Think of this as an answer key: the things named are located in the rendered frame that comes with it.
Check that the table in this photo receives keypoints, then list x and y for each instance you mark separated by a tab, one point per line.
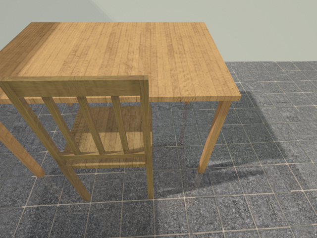
181	60

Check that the chair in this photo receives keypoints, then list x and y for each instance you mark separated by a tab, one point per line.
101	137

